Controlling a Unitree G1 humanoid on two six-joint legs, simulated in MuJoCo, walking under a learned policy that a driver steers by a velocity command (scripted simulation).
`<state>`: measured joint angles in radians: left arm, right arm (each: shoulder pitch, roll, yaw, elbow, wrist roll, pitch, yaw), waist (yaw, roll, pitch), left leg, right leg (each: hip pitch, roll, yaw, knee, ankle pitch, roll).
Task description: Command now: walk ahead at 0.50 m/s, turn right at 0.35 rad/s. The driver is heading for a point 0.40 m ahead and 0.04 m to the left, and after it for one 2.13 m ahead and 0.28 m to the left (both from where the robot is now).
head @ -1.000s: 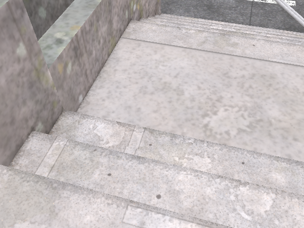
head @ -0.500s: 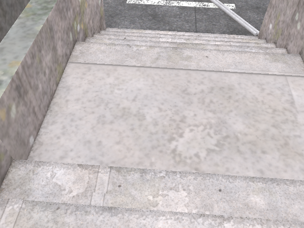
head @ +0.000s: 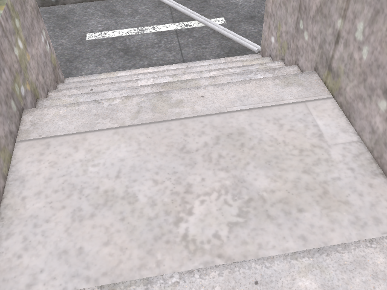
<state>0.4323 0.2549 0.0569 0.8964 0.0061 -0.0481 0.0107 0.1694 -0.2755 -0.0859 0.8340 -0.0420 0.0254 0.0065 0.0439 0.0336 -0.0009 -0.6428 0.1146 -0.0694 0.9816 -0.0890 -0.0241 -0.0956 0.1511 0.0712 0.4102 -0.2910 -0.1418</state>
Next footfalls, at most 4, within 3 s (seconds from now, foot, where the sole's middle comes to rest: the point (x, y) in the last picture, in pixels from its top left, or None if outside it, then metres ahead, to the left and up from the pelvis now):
0.32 left None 0.32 0.14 -0.94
0.96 right None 0.67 -0.13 -1.11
1.56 left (195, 249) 0.94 0.12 -1.28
2.18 right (244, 248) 0.96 -0.13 -1.28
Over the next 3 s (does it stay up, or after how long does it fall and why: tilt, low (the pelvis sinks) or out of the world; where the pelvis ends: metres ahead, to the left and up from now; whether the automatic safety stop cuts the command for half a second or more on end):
stays up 1.04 0.05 -0.50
